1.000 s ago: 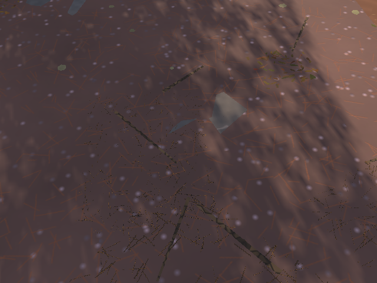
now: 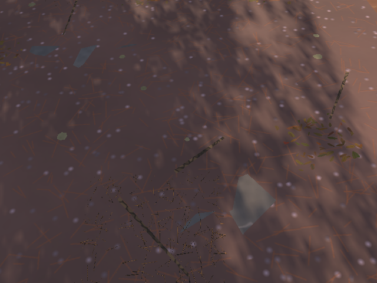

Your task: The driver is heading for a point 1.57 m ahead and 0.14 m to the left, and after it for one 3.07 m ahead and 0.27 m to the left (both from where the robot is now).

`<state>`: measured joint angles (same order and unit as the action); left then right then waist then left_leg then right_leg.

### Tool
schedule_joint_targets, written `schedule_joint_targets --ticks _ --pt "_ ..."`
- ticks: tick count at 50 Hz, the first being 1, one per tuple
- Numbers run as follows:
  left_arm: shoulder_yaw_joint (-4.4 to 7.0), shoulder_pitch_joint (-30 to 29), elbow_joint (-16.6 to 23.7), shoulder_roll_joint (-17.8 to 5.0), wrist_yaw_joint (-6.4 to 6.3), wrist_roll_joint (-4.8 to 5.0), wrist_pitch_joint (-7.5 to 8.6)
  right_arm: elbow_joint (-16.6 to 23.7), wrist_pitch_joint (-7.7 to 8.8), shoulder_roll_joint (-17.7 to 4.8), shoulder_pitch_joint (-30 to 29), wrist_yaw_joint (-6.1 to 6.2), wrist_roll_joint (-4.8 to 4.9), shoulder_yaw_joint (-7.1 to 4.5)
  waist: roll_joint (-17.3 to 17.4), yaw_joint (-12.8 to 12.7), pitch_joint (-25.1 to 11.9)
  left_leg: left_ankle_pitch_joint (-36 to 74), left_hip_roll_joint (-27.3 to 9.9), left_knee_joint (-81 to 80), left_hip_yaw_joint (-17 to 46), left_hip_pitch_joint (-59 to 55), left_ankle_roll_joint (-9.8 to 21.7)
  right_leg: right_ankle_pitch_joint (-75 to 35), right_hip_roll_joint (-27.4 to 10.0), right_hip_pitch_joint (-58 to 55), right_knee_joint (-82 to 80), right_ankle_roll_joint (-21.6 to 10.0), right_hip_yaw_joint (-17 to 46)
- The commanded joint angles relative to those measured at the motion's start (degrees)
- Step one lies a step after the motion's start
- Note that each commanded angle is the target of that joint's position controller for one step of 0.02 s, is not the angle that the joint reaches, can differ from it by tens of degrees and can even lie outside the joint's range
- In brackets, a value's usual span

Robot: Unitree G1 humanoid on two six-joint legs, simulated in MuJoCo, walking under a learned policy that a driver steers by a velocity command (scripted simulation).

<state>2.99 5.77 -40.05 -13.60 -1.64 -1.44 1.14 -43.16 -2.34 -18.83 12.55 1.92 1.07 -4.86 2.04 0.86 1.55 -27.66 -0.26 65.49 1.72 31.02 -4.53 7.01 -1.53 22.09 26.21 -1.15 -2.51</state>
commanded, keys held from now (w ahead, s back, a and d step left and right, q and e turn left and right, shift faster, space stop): q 0.26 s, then no key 0.74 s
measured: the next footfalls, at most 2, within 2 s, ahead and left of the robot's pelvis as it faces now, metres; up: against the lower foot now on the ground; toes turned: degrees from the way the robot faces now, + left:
left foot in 0.22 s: +0.04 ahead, +0.14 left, +0.00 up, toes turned +11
right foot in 0.64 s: +0.09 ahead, -0.09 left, +0.00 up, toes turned +15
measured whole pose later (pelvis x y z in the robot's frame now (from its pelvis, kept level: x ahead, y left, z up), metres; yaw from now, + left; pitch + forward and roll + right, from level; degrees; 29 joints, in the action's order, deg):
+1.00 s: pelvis +0.02 +0.02 +0.00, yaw +15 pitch -1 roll +0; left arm 1.5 9.2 -48.8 -13.0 -0.9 -0.5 1.1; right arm -43.6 -0.9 -13.7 12.2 0.9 -0.8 -2.8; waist 0.1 0.3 1.6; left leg -15.8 2.3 31.1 3.7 14.1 0.5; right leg 17.4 -0.5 12.7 31.2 0.5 0.4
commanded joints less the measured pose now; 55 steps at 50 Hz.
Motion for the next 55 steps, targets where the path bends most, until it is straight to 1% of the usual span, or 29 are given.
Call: schedule_joint_targets --ticks 1,3,7,9,10,11,12,13,14,15,16,17,19,21,23,25,27,29,30,31,32,33,34,35,37,39,45,49,55 --pt "2.62 -1.3 2.8 -9.1 -0.65 -0.12 0.16 4.0 -0.78 -2.1 4.0 0.07 -0.17 -0.69 -11.0 0.6 -7.0 4.3 -2.4 -3.7 -1.0 -0.4 -0.5 -10.7 -13.7 -7.3 -10.3 -12.3 8.1" --pt "2.94 -1.8 2.5 -9.8 -0.89 0.28 -0.01 5.4 -0.63 -1.5 2.0 -0.57 -0.40 -0.21 -10.8 0.0 -8.3 6.4 -3.3 -10.4 -1.5 -3.7 0.3 -11.1 -14.7 -7.9 -10.1 -12.5 6.1" --pt "3.70 -0.9 1.5 -12.0 -0.62 1.24 -0.57 7.2 -0.75 -3.3 0.7 -2.05 -0.39 -0.64 -11.6 -0.5 -9.1 8.0 -2.8 -20.2 -3.8 -9.4 2.8 -8.8 -17.0 -9.7 -8.5 -11.4 4.8" --pt "3.85 -1.6 0.9 -12.3 -0.48 2.31 -0.95 6.7 -0.88 -3.3 3.1 -2.60 -0.55 -1.08 -10.8 1.3 -8.7 13.1 -1.3 -29.8 -5.9 -14.9 5.2 -4.5 -16.4 -8.6 -5.1 -8.5 2.8" --pt "3.64 -0.2 0.1 -11.1 -0.43 2.62 -1.17 5.9 -0.90 -4.0 5.0 -2.53 -0.78 -1.59 -9.1 1.7 -8.3 15.5 0.2 -34.3 -5.9 -19.2 6.9 0.1 -14.8 -6.2 -1.3 -5.6 0.8" --pt "3.20 2.5 -1.1 -8.7 -0.14 2.16 -1.51 5.9 -0.82 -6.8 6.3 -2.05 -1.08 -2.51 -0.9 1.2 -5.9 23.2 -3.7 -41.6 2.1 -23.6 9.9 8.3 -10.7 0.6 8.3 -0.6 -3.9" --pt "2.19 3.5 0.9 -5.6 0.33 -0.58 -1.60 8.1 -0.79 -13.5 5.5 -0.91 -1.16 -3.59 17.9 -1.6 -4.0 40.2 -19.1 -44.1 23.7 -29.0 17.8 30.2 -1.8 16.9 27.2 5.8 -8.1" --pt "3.02 -3.7 3.1 -8.3 -0.29 -0.07 -1.19 9.3 0.48 -13.9 6.3 -1.58 -3.48 -3.37 14.3 3.4 -6.0 36.7 -22.3 -47.8 29.2 -22.4 24.7 32.3 1.4 19.5 36.7 5.1 2.6" --pt "3.55 -4.3 2.9 -9.8 -0.68 1.32 -1.33 9.3 1.66 -12.2 3.8 -1.88 -3.86 -2.85 9.4 2.0 -4.8 32.0 -19.2 -48.2 23.8 -21.1 22.4 26.8 0.2 19.7 40.4 3.9 4.8" --pt "3.87 -2.0 1.6 -10.0 -1.07 1.50 -1.65 9.6 2.29 -10.1 0.0 -1.69 -2.67 -2.36 7.0 -0.2 -4.3 29.0 -16.1 -47.5 19.4 -20.6 18.7 21.1 -0.6 19.7 40.1 3.3 5.5" --pt "4.08 -0.3 -0.2 -10.1 -1.51 1.04 -2.02 9.9 2.38 -7.4 -2.4 -1.38 -1.63 -1.45 5.7 -1.0 -5.1 28.5 -14.1 -46.8 16.5 -20.6 16.4 17.8 -1.2 18.5 40.0 3.5 5.6" --pt "4.15 1.3 -0.9 -9.9 -1.60 0.63 -2.21 10.1 2.37 -6.2 -3.8 -1.03 -1.25 -0.83 6.1 -1.9 -5.8 31.4 -12.9 -46.5 14.2 -19.3 15.9 14.8 -0.9 16.0 41.2 4.1 5.1" --pt "3.94 2.4 -1.2 -9.0 -1.26 1.12 -2.05 10.0 2.48 -4.4 -3.3 -0.62 -1.74 0.07 5.6 -2.2 -7.5 34.5 -11.7 -46.3 12.1 -19.9 16.1 11.7 -0.4 12.9 41.4 4.7 5.0" --pt "3.31 1.6 -1.1 -7.8 -1.05 1.46 -1.90 9.6 2.63 -3.8 -2.6 -0.33 -1.76 0.34 5.2 -1.6 -7.2 33.9 -11.3 -46.1 11.5 -22.3 16.2 10.2 -0.9 12.6 34.9 5.1 5.5" --pt "2.54 0.3 -0.8 -6.6 -0.65 1.36 -1.81 9.1 2.45 -4.0 -2.3 -0.16 -1.71 0.27 5.8 -0.6 -6.8 31.2 -11.0 -45.9 11.7 -23.3 16.2 10.1 -1.4 9.7 26.4 5.5 5.5" --pt "2.19 0.0 -0.7 -6.6 -0.14 1.46 -1.71 8.8 2.15 -4.8 -2.3 -0.36 -1.91 0.07 6.5 0.2 -6.2 28.7 -11.3 -45.9 12.5 -21.8 17.2 12.2 -1.3 5.2 20.2 5.5 4.9" --pt "2.22 0.3 -0.9 -7.4 0.20 1.76 -1.58 8.2 1.94 -5.0 -2.1 -0.93 -1.92 0.07 6.6 0.9 -5.1 27.4 -11.6 -45.6 14.0 -20.1 18.0 14.4 -0.8 1.4 15.7 5.2 4.0" --pt "2.09 1.4 -1.4 -7.2 0.43 1.89 -1.27 7.5 1.86 -4.2 -2.9 -1.30 -1.52 0.50 6.0 0.3 -4.3 27.8 -11.2 -44.4 15.2 -19.6 17.7 12.6 -0.3 -2.2 8.8 4.5 3.5" --pt "1.87 2.8 -2.0 -6.6 0.63 1.73 -0.96 7.1 1.84 -3.4 -3.7 -1.38 -1.11 0.86 5.2 -1.1 -4.2 28.3 -10.2 -43.3 14.7 -18.8 16.5 7.1 0.0 -5.9 1.6 3.9 2.9" --pt "1.66 4.0 -2.5 -6.7 0.85 1.09 -0.59 6.5 2.05 -2.6 -2.8 -1.41 -0.91 1.17 3.8 -1.9 -4.5 27.7 -8.9 -42.6 14.2 -17.3 14.4 -1.5 -0.7 -10.9 -4.6 2.9 3.9" --pt "1.85 5.2 -2.5 -8.8 0.75 0.26 -0.30 6.1 2.60 -1.2 -1.4 -1.45 -1.70 1.66 0.6 -1.2 -6.5 23.8 -6.6 -40.9 12.7 -15.3 11.4 -11.0 -4.8 -16.5 -4.5 1.6 8.1" --pt "2.76 4.7 -2.7 -13.0 0.57 0.32 -0.33 6.1 3.32 -1.4 1.4 -1.98 -2.56 1.44 -7.0 2.3 -7.0 18.1 -1.8 -38.5 8.0 -13.1 9.0 -17.6 -8.2 -18.1 -0.6 -0.9 10.1" --pt "2.27 3.0 -3.4 -10.1 0.90 0.95 -0.38 5.9 3.49 -0.5 0.4 -2.03 -2.76 1.66 -11.2 2.2 -7.5 14.7 0.3 -38.9 4.5 -16.5 6.9 -7.4 -7.6 -12.7 -1.3 -3.0 10.5" --pt "1.51 1.4 -2.7 -7.4 1.23 0.93 -0.17 5.8 3.29 -1.9 -2.5 -1.96 -2.72 1.40 -9.4 0.7 -5.5 15.3 0.2 -38.5 4.4 -17.6 6.1 -1.6 -5.9 -10.1 -2.3 -2.4 9.7" --pt "1.26 1.3 -2.8 -7.5 1.25 0.63 0.44 6.1 2.32 -1.9 -4.7 -1.57 -2.15 1.10 -7.5 -0.4 -3.9 18.8 -0.1 -37.9 5.0 -17.4 6.9 0.8 -4.2 -8.6 -2.1 -0.5 8.0" --pt "1.00 2.4 -3.6 -7.3 1.07 0.66 0.97 6.0 1.83 -1.2 -3.9 -1.48 -2.15 1.11 -6.1 -0.5 -3.5 19.9 -0.6 -38.4 5.6 -17.7 7.4 1.8 -3.7 -8.3 -1.5 0.0 7.3" --pt "0.39 2.8 -4.7 -6.9 0.49 0.88 0.65 4.2 2.18 -0.3 -2.4 -1.16 -1.95 0.89 -2.5 -1.0 -2.6 20.7 -0.7 -38.8 5.7 -17.4 6.7 2.7 -2.8 -8.9 -0.5 -0.1 6.7" --pt "0.07 2.6 -5.8 -6.5 0.52 0.96 0.60 3.1 2.27 -0.3 -1.5 -0.79 -1.88 0.72 -1.6 -1.0 -2.4 21.4 -0.8 -38.9 5.7 -18.0 6.3 2.9 -2.3 -8.9 -0.5 -0.2 6.4" --pt "-0.22 2.6 -8.3 -6.0 0.62 1.07 0.58 1.3 2.29 -0.3 -0.5 -0.25 -1.77 0.54 -1.7 -1.0 -1.9 22.2 -1.0 -39.1 5.5 -19.2 6.0 3.2 -1.7 -8.7 -1.1 -0.1 6.0"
